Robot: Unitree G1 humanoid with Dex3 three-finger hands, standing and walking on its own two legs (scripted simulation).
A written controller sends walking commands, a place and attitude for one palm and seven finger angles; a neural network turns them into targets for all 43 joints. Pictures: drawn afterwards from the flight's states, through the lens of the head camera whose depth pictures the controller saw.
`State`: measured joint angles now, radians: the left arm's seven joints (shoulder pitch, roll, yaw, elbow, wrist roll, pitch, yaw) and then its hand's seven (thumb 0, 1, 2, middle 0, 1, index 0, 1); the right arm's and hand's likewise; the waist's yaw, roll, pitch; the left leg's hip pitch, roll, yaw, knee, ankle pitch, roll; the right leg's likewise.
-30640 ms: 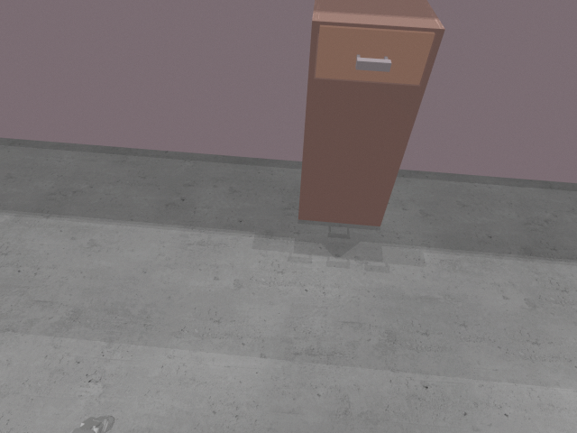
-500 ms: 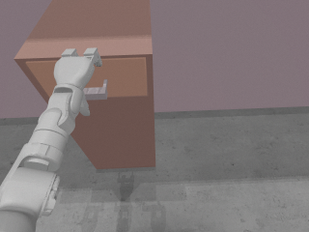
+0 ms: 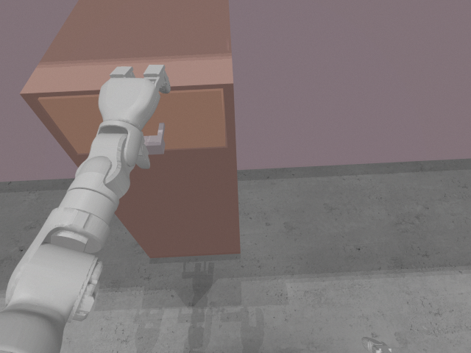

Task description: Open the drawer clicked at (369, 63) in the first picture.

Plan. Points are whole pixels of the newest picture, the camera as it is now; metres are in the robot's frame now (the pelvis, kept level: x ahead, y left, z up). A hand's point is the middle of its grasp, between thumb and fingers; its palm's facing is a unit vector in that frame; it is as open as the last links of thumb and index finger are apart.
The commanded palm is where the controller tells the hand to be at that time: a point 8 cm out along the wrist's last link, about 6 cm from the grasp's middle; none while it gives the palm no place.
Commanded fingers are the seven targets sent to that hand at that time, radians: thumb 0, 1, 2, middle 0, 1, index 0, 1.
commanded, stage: re-aim the fingers above the handle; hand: left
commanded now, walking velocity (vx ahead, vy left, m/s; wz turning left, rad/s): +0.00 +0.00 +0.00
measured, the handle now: (139, 137) +0.52 +0.21 +0.04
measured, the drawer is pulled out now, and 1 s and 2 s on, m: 0.00 0.00 0.00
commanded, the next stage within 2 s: lower the fingers behind the handle in 0.92 s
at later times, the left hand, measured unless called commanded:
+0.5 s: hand (132, 146) +0.44 +0.18 +0.10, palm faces +0.09 -0.08 -0.99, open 13.8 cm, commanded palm +0.43 +0.22 +0.16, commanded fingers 0.00 -0.50 0.30 -0.30 -1.20 -0.30 -1.20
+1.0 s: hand (115, 137) +0.45 +0.21 +0.12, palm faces +0.15 -0.07 -0.99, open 13.8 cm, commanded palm +0.43 +0.23 +0.16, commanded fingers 0.00 -0.50 0.30 -0.30 -1.20 -0.30 -1.20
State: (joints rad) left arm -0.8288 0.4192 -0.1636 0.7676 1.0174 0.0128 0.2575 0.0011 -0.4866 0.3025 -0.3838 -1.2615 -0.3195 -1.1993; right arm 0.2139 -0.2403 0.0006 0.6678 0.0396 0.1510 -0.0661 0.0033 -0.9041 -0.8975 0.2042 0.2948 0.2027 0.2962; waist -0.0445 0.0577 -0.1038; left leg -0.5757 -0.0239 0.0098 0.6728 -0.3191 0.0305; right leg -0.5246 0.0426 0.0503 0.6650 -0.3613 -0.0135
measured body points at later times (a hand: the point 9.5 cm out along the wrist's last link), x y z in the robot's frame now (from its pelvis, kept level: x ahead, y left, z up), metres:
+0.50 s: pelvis +0.00 -0.02 +0.00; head +0.06 -0.02 +0.45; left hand +0.42 +0.19 +0.16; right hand +0.11 -0.30 -0.12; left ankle +0.00 +0.10 -0.72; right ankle -0.03 -0.12 -0.72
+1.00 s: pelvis +0.00 -0.01 +0.00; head +0.05 -0.02 +0.45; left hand +0.43 +0.21 +0.17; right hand +0.10 -0.27 -0.13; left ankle +0.00 +0.10 -0.72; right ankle -0.03 -0.12 -0.72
